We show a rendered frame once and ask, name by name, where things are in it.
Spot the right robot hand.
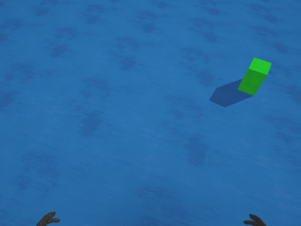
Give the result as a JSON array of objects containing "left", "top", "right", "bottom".
[{"left": 244, "top": 214, "right": 267, "bottom": 226}]

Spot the left robot hand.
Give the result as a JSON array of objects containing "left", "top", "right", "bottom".
[{"left": 37, "top": 211, "right": 60, "bottom": 226}]

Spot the carton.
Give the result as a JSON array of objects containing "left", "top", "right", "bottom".
[{"left": 238, "top": 57, "right": 272, "bottom": 96}]

